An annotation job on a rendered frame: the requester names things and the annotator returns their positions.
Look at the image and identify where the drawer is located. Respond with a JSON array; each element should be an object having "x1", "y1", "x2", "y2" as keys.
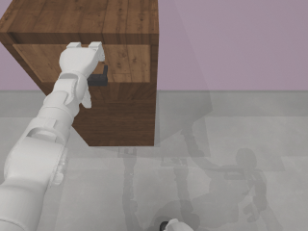
[{"x1": 13, "y1": 43, "x2": 150, "y2": 83}]

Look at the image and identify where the left robot upper arm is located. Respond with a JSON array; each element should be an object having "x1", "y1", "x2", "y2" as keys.
[{"x1": 0, "y1": 136, "x2": 69, "y2": 231}]

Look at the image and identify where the handle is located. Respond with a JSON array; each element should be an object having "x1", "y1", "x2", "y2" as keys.
[{"x1": 87, "y1": 64, "x2": 108, "y2": 87}]

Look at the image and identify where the robot right shin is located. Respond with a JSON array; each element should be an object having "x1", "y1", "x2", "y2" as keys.
[{"x1": 166, "y1": 218, "x2": 178, "y2": 227}]

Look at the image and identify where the robot left hand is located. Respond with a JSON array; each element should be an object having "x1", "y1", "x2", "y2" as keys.
[{"x1": 59, "y1": 41, "x2": 105, "y2": 109}]

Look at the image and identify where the robot right thigh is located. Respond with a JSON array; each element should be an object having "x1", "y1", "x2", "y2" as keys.
[{"x1": 163, "y1": 221, "x2": 193, "y2": 231}]

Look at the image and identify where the cabinet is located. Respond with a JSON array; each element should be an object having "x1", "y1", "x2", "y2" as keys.
[{"x1": 0, "y1": 0, "x2": 160, "y2": 146}]

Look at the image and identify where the left robot forearm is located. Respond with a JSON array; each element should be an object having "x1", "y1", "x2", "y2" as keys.
[{"x1": 4, "y1": 70, "x2": 88, "y2": 180}]

